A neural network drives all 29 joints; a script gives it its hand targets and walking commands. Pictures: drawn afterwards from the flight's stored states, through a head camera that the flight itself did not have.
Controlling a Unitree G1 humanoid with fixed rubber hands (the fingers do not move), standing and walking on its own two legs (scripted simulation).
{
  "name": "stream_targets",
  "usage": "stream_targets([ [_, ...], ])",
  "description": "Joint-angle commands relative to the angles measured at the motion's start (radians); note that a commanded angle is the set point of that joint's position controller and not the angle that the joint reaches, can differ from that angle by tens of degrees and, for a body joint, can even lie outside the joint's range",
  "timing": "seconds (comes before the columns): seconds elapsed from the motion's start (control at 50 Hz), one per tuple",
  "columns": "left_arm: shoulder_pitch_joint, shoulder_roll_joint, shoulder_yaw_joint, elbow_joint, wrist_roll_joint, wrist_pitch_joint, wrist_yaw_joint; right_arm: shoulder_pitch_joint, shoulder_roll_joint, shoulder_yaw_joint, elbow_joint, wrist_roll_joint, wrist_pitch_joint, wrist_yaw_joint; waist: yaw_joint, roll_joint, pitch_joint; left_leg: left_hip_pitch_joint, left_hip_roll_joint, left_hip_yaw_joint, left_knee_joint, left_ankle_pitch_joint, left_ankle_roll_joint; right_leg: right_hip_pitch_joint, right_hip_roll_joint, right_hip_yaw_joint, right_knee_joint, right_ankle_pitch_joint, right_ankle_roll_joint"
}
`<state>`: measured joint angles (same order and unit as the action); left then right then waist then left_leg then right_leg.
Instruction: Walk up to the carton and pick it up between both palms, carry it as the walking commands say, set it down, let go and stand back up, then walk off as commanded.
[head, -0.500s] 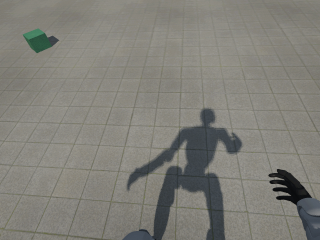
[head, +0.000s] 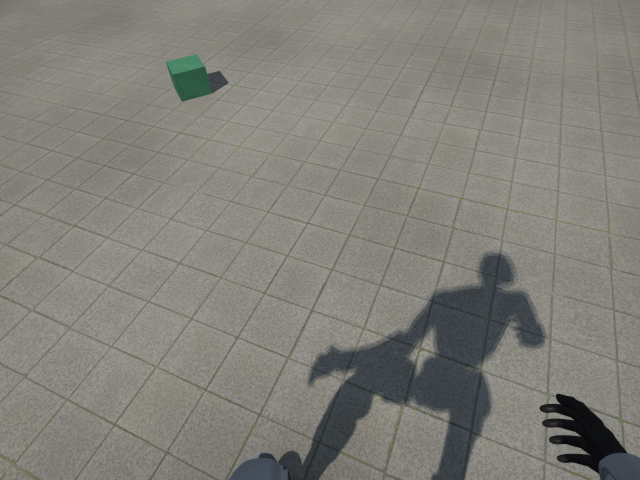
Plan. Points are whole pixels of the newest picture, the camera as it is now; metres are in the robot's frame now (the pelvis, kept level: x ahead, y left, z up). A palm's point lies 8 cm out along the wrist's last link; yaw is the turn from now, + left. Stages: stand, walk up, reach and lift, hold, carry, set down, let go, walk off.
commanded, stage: walk up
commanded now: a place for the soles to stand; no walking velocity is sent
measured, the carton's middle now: (189, 77) +2.46 +1.06 -0.68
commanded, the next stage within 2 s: none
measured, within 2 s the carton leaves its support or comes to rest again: neither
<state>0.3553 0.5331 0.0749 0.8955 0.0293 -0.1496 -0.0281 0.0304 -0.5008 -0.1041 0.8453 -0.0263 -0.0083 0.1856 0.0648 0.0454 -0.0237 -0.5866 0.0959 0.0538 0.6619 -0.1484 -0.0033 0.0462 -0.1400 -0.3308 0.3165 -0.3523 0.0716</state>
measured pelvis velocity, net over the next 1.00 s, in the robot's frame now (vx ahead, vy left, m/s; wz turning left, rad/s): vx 0.62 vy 0.12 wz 0.33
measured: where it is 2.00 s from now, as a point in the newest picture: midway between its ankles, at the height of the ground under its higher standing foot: (267, 240)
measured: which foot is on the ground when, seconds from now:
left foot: up 0.00-0.08, down 0.10-0.36, up 0.38-0.76, down 0.78-1.00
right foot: down 0.00-0.12, up 0.14-0.34, down 0.36-0.78, up 0.80-1.00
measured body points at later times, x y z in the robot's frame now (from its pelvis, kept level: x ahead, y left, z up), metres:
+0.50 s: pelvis +0.32 +0.00 -0.01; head +0.33 -0.02 +0.44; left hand +0.34 +0.36 -0.08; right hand +0.46 -0.30 -0.14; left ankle +0.30 +0.13 -0.68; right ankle +0.37 -0.11 -0.74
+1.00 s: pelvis +0.62 +0.12 -0.01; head +0.64 +0.12 +0.44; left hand +0.59 +0.45 -0.12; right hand +0.84 -0.14 -0.11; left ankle +0.61 +0.23 -0.74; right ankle +0.68 -0.01 -0.71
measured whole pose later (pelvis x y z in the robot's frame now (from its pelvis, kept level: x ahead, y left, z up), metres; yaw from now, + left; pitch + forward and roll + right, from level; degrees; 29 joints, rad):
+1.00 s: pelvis +0.62 +0.12 -0.01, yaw +19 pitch +0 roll +4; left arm 0.25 0.44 0.00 0.91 -0.02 -0.12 -0.06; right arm 0.15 -0.40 -0.06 0.86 -0.01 -0.07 0.08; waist 0.00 -0.05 0.05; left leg -0.29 -0.05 0.08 0.53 -0.24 0.04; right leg -0.48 -0.16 -0.03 0.91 -0.34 -0.01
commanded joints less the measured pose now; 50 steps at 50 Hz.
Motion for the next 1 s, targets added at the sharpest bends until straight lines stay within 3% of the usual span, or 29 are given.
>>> stream_targets([
  [0.0, -0.082, 0.247, 0.053, -0.016, -0.021, 0.013, 0.017, -0.129, -0.095, -0.016, -0.088, 0.01, -0.036, -0.002, -0.06, -0.154, 0.052, 0.143, -0.1, 0.111, -0.123, 0.048, 0.049, -0.075, -0.164, 0.024, -0.041, 0.519, -0.205],
  [0.04, -0.137, 0.225, 0.04, -0.034, -0.039, 0.026, 0.023, 0.125, -0.15, -0.045, -0.024, -0.001, -0.029, -0.032, -0.207, -0.108, -0.085, 0.464, -0.161, 0.101, -0.136, -0.006, 0.125, -0.174, -0.131, -0.009, 0.268, 0.707, -0.183],
  [0.06, -0.113, 0.176, 0.018, -0.052, -0.048, 0.027, 0.021, 0.265, -0.213, -0.069, 0.011, -0.018, -0.025, -0.055, -0.259, -0.002, -0.17, 0.725, -0.122, -0.008, -0.152, -0.146, 0.199, -0.407, -0.075, -0.027, 0.561, 0.586, -0.154],
  [0.08, -0.073, 0.087, -0.013, -0.075, -0.056, 0.015, 0.014, 0.361, -0.326, -0.107, 0.016, -0.038, -0.019, -0.08, -0.28, 0.271, -0.225, 0.937, 0.139, -0.428, -0.233, -0.297, 0.264, -0.718, 0.037, 0.017, 0.838, 0.088, -0.102],
  [0.1, -0.078, 0.166, 0.003, -0.098, -0.063, 0.003, 0.012, 0.289, -0.333, -0.094, -0.036, -0.017, -0.022, -0.097, -0.226, 0.161, -0.193, 0.961, 0.21, -0.707, -0.34, -0.344, 0.331, -0.859, 0.089, 0.194, 0.958, -0.087, -0.107],
  [0.12, -0.105, 0.214, 0.016, -0.091, -0.079, 0.001, 0.01, 0.275, -0.309, -0.08, -0.054, 0.016, -0.028, -0.105, -0.208, 0.049, -0.192, 0.926, 0.234, -0.649, -0.309, -0.196, 0.364, -0.86, 0.037, 0.273, 1.013, -0.059, -0.106],
  [0.16, -0.121, 0.178, 0.002, -0.091, -0.075, -0.008, 0.0, 0.224, -0.24, -0.065, -0.069, 0.019, -0.044, -0.117, -0.154, -0.007, -0.14, 0.748, 0.185, -0.458, -0.296, 0.185, 0.318, -0.794, -0.029, 0.314, 0.887, 0.033, -0.103],
  [0.18, -0.094, 0.18, 0.01, -0.077, -0.066, -0.01, -0.004, 0.186, -0.234, -0.059, -0.078, 0.017, -0.054, -0.121, -0.126, -0.015, -0.111, 0.635, 0.165, -0.409, -0.306, 0.227, 0.313, -0.715, -0.04, 0.322, 0.824, 0.035, -0.092],
  [0.28, -0.03, 0.18, 0.035, -0.055, -0.032, -0.003, -0.025, 0.035, -0.219, -0.055, -0.148, 0.004, -0.07, -0.091, -0.048, 0.093, -0.064, 0.209, 0.115, -0.289, -0.346, -0.234, 0.277, -0.36, -0.009, 0.276, 0.361, 0.001, -0.082],
  [0.3, 0.066, 0.173, 0.044, -0.025, -0.024, -0.007, -0.018, -0.017, -0.21, -0.052, -0.154, 0.01, -0.067, -0.088, 0.02, 0.06, -0.079, 0.077, 0.07, -0.241, -0.248, -0.303, 0.232, -0.171, 0.014, 0.253, 0.272, 0.148, -0.091],
  [0.32, 0.196, 0.225, 0.07, 0.017, -0.011, -0.008, -0.007, -0.066, -0.158, -0.037, -0.182, 0.001, -0.067, -0.083, 0.101, -0.054, -0.13, -0.122, -0.034, -0.153, -0.066, -0.399, 0.169, 0.068, 0.025, 0.249, 0.24, 0.148, -0.121],
  [0.34, 0.313, 0.316, 0.102, 0.038, 0.007, -0.009, 0.009, -0.082, -0.079, -0.018, -0.202, -0.005, -0.075, -0.085, 0.186, -0.346, -0.157, -0.34, -0.186, -0.005, 0.236, -0.473, 0.092, 0.201, -0.17, 0.516, 0.022, -0.249, -0.166],
  [0.36, 0.202, 0.361, 0.1, -0.002, 0.004, -0.01, 0.023, -0.049, -0.077, -0.008, -0.197, -0.004, -0.07, -0.093, 0.134, -0.354, -0.095, -0.441, -0.193, -0.133, 0.431, -0.372, 0.059, 0.137, -0.393, 0.889, -0.162, -0.616, -0.219],
  [0.38, 0.086, 0.335, 0.084, -0.056, -0.003, -0.013, 0.02, -0.06, -0.164, -0.027, -0.157, -0.002, -0.073, -0.096, 0.075, -0.192, -0.014, -0.434, -0.129, -0.204, 0.525, -0.319, 0.046, 0.052, -0.416, 0.972, -0.203, -0.678, -0.28],
  [0.42, 0.001, 0.269, 0.071, -0.079, -0.008, -0.018, 0.02, -0.027, -0.157, -0.023, -0.107, -0.006, -0.084, -0.084, 0.029, -0.21, 0.056, -0.397, -0.03, -0.164, 0.482, -0.235, 0.023, 0.011, -0.36, 0.749, -0.137, -0.373, -0.32],
  [0.46, -0.061, 0.214, 0.052, -0.073, -0.018, -0.019, 0.019, -0.002, -0.149, -0.024, -0.072, -0.012, -0.08, -0.07, 0.004, -0.162, 0.039, -0.285, -0.011, -0.123, 0.358, -0.171, 0.005, -0.038, -0.271, 0.536, -0.14, -0.19, -0.294],
  [0.56, -0.074, 0.241, 0.046, -0.044, -0.021, -0.016, -0.004, -0.091, -0.102, -0.006, -0.051, 0.005, -0.054, -0.029, -0.01, -0.189, 0.111, -0.069, -0.023, -0.004, 0.045, 0.001, -0.009, -0.181, -0.165, 0.273, -0.21, -0.083, -0.251],
  [0.62, -0.057, 0.231, 0.037, 0.004, -0.02, -0.006, -0.013, -0.122, -0.081, -0.011, -0.051, 0.026, -0.058, -0.021, -0.012, -0.123, 0.097, 0.093, -0.058, 0.075, -0.107, 0.154, 0.004, -0.212, -0.151, 0.187, -0.198, 0.081, -0.224],
  [0.7, -0.089, 0.249, 0.033, 0.011, -0.037, 0.015, 0.002, -0.069, -0.107, -0.023, -0.047, 0.01, -0.047, -0.03, -0.075, -0.163, 0.061, 0.202, -0.094, 0.067, -0.157, 0.04, 0.052, -0.152, -0.179, 0.135, -0.01, 0.449, -0.215],
  [0.72, -0.073, 0.233, 0.019, 0.018, -0.041, 0.024, 0.007, 0.022, -0.127, -0.035, -0.007, 0.002, -0.045, -0.043, -0.113, -0.11, -0.005, 0.365, -0.141, 0.099, -0.16, -0.024, 0.076, -0.187, -0.129, 0.095, 0.167, 0.554, -0.204],
  [0.74, -0.06, 0.185, -0.001, 0.002, -0.055, 0.032, 0.007, 0.197, -0.184, -0.056, 0.024, -0.019, -0.047, -0.063, -0.2, -0.032, -0.089, 0.637, -0.126, 0.017, -0.179, -0.125, 0.141, -0.359, -0.081, 0.089, 0.449, 0.559, -0.168],
  [0.76, -0.02, 0.077, -0.037, -0.043, -0.068, 0.023, 0.007, 0.378, -0.304, -0.098, 0.042, -0.048, -0.046, -0.094, -0.254, 0.23, -0.269, 0.935, 0.197, -0.423, -0.223, -0.234, 0.24, -0.631, 0.005, 0.102, 0.822, 0.197, -0.106],
  [0.78, -0.068, 0.106, -0.029, -0.056, -0.06, 0.015, 0.007, 0.326, -0.308, -0.081, 0.01, -0.017, -0.055, -0.113, -0.226, 0.139, -0.205, 0.898, 0.301, -0.707, -0.337, -0.234, 0.281, -0.794, 0.097, 0.257, 0.928, -0.133, -0.098],
  [0.8, -0.083, 0.185, -0.013, -0.049, -0.058, 0.016, 0.008, 0.261, -0.314, -0.086, -0.011, 0.023, -0.063, -0.124, -0.198, 0.031, -0.184, 0.831, 0.31, -0.636, -0.331, -0.212, 0.279, -0.782, 0.025, 0.333, 0.903, -0.039, -0.13],
  [0.82, -0.099, 0.189, -0.02, -0.044, -0.066, 0.01, 0.004, 0.227, -0.278, -0.069, -0.015, 0.032, -0.065, -0.124, -0.172, 0.032, -0.148, 0.789, 0.273, -0.532, -0.311, 0.016, 0.306, -0.783, 0.007, 0.317, 0.903, -0.002, -0.128],
  [0.84, -0.07, 0.17, -0.019, -0.041, -0.062, 0.008, -0.001, 0.176, -0.244, -0.067, -0.029, 0.032, -0.071, -0.13, -0.133, 0.037, -0.137, 0.674, 0.22, -0.424, -0.309, 0.122, 0.275, -0.717, -0.015, 0.336, 0.847, 0.037, -0.122],
  [0.88, -0.039, 0.156, -0.005, -0.012, -0.058, 0.007, -0.011, 0.124, -0.208, -0.049, -0.055, 0.03, -0.081, -0.13, -0.101, 0.045, -0.082, 0.526, 0.145, -0.273, -0.323, 0.203, 0.278, -0.617, -0.036, 0.34, 0.729, 0.035, -0.09],
  [0.94, -0.075, 0.173, 0.0, -0.031, -0.042, 0.023, -0.028, 0.066, -0.198, -0.041, -0.08, 0.018, -0.084, -0.118, -0.081, 0.1, 0.012, 0.349, 0.161, -0.233, -0.401, -0.164, 0.288, -0.556, -0.048, 0.306, 0.475, -0.033, -0.072],
  [0.98, -0.121, 0.145, 0.005, -0.034, -0.025, 0.016, -0.036, 0.081, -0.192, -0.046, -0.086, 0.014, -0.093, -0.111, -0.093, 0.094, 0.001, 0.359, 0.172, -0.231, -0.403, -0.169, 0.279, -0.52, -0.035, 0.285, 0.36, 0.074, -0.076],
])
